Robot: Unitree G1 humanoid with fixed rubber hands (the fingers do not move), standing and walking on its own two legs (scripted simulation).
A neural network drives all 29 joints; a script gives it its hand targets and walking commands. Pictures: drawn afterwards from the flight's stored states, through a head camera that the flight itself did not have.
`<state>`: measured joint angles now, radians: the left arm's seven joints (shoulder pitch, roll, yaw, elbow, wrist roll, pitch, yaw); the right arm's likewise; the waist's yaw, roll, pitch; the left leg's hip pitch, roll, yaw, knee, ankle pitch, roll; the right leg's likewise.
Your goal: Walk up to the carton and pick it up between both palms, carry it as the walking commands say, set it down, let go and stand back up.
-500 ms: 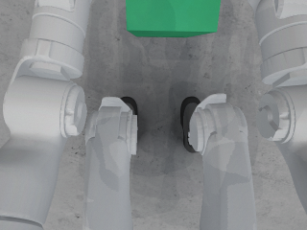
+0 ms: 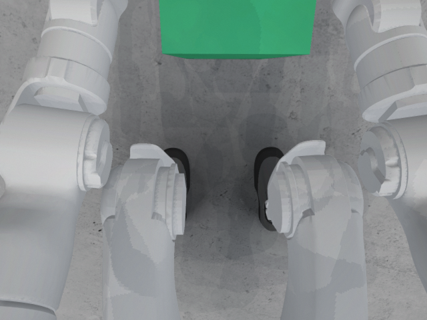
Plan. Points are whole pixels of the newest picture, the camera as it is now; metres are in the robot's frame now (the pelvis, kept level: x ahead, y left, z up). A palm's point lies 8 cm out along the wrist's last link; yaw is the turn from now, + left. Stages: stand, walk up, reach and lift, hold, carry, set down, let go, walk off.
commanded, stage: reach and lift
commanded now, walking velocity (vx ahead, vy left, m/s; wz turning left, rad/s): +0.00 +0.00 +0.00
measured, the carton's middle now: out of the picture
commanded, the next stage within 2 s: none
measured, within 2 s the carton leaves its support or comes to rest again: leaves its support in 1.32 s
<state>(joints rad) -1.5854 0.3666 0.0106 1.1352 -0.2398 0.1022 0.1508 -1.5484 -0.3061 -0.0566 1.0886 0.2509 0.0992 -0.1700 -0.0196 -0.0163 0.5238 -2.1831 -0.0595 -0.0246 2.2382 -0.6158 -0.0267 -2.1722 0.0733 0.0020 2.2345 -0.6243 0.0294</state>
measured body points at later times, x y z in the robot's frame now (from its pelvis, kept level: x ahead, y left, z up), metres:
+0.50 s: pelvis -0.01 +0.00 +0.00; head +0.38 +0.01 +0.23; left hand +0.58 +0.12 -0.18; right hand +0.56 -0.13 -0.18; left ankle +0.11 +0.12 -0.33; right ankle +0.11 -0.12 -0.33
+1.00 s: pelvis +0.00 +0.01 -0.01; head +0.37 +0.01 +0.23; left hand +0.58 +0.12 -0.18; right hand +0.57 -0.13 -0.18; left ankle +0.11 +0.12 -0.33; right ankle +0.11 -0.12 -0.33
